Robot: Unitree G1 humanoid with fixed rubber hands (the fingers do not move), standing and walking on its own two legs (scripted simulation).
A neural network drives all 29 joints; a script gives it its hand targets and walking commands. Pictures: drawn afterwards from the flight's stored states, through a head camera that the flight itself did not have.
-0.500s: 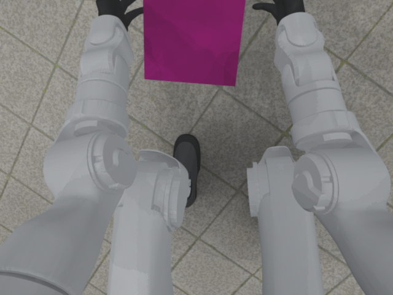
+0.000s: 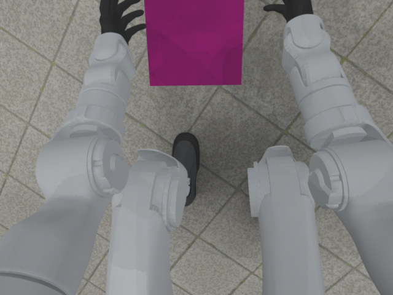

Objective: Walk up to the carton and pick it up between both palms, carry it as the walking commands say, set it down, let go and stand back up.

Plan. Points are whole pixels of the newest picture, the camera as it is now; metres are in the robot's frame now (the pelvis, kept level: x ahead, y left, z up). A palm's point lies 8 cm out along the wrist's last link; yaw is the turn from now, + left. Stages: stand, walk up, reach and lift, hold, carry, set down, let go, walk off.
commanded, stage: set down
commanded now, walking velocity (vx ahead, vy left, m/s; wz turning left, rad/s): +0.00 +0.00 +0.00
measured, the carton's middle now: (199, 13) +0.55 +0.05 -0.30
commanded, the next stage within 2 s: let go in 1.72 s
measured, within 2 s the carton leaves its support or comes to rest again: neither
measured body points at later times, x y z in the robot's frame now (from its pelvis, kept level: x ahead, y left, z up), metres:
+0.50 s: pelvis -0.01 +0.00 +0.01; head +0.36 -0.01 +0.26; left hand +0.51 +0.21 -0.18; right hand +0.54 -0.12 -0.18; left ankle +0.14 +0.12 -0.35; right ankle +0.06 -0.12 -0.35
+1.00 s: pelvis +0.01 +0.00 +0.11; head +0.33 -0.01 +0.42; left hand +0.51 +0.20 -0.03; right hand +0.56 -0.14 -0.01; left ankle +0.14 +0.12 -0.35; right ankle +0.06 -0.12 -0.35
